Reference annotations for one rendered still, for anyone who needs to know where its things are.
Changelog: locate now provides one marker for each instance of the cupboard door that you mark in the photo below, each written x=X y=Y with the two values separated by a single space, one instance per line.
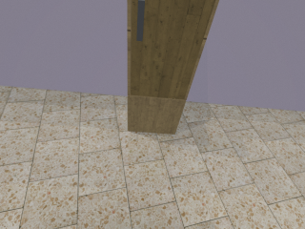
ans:
x=173 y=31

